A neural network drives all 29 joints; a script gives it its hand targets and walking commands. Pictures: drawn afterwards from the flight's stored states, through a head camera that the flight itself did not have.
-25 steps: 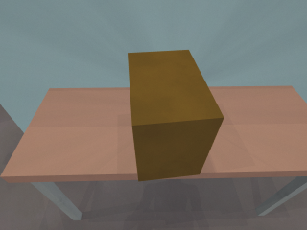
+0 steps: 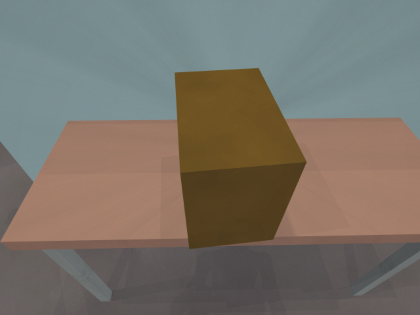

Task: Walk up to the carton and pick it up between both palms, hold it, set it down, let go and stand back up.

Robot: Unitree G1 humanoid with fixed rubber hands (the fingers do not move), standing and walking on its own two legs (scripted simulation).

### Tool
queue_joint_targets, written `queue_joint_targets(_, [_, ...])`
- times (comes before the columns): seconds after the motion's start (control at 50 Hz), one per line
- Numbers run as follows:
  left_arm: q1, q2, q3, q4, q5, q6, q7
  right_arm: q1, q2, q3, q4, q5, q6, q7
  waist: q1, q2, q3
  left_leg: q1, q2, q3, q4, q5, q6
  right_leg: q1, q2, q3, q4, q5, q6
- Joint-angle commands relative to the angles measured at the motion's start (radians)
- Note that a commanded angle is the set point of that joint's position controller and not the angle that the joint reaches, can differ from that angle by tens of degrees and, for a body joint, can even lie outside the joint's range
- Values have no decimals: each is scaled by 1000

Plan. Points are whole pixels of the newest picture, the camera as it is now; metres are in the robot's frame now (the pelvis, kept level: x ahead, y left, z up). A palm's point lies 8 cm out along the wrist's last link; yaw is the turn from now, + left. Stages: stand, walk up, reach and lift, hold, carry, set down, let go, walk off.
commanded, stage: stand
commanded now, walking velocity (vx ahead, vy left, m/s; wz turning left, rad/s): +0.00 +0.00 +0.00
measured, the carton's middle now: (224, 157) +0.47 -0.01 +0.03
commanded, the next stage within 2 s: none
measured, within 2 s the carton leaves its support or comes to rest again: neither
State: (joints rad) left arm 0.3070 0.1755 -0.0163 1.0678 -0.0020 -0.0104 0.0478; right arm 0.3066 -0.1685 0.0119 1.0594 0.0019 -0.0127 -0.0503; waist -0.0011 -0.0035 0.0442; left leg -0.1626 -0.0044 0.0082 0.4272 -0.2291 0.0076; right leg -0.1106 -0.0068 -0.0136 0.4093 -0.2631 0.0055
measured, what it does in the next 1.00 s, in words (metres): stands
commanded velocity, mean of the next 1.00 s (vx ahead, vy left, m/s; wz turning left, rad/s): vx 0.00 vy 0.00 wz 0.00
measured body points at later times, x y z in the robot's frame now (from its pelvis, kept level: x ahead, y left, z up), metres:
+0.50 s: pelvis +0.00 +0.00 +0.00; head +0.01 +0.00 +0.45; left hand +0.00 +0.23 -0.16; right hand +0.00 -0.23 -0.16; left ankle +0.00 +0.11 -0.74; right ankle -0.02 -0.12 -0.74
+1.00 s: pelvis +0.00 -0.01 +0.00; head +0.01 -0.01 +0.45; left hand -0.01 +0.22 -0.16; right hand +0.00 -0.24 -0.16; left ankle +0.00 +0.11 -0.74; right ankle -0.02 -0.12 -0.74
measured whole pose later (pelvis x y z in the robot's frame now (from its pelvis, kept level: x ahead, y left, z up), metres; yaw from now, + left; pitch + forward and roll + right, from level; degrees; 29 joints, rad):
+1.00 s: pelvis +0.00 -0.01 +0.00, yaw +0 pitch -2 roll +0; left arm 0.31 0.16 -0.02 1.09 0.00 -0.02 0.05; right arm 0.30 -0.16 0.02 1.10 0.00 -0.01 -0.05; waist 0.00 0.00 0.05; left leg -0.16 0.01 0.00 0.42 -0.23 -0.01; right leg -0.10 0.01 -0.02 0.40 -0.26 -0.01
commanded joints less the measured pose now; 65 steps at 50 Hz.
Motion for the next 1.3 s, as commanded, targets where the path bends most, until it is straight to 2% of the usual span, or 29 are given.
queue_joint_targets(0.0, [78, 108, 19, -23, 0, -9, 5, 77, -112, -20, -23, 0, -10, -6, 0, 8, 49, -20, 105, -89, -86, 169, 3, -60, -99, 79, -89, 154, -10])
queue_joint_targets(1.28, [95, 89, 20, -3, -4, -15, 6, 71, -95, -6, 28, -1, -7, -10, 0, 9, 56, -13, 113, -86, -80, 167, -7, -61, -99, 79, -107, 173, -15])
